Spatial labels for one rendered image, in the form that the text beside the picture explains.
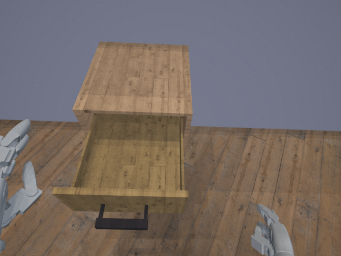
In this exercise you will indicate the drawer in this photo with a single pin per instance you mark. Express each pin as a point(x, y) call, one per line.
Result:
point(127, 162)

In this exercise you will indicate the left robot hand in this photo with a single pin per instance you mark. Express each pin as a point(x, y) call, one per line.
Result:
point(10, 147)

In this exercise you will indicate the cabinet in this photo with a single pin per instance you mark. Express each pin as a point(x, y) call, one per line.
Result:
point(137, 79)

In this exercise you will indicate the right robot hand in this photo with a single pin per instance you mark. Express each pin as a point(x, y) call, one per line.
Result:
point(276, 236)

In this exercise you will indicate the handle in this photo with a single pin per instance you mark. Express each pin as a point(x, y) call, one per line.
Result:
point(121, 224)

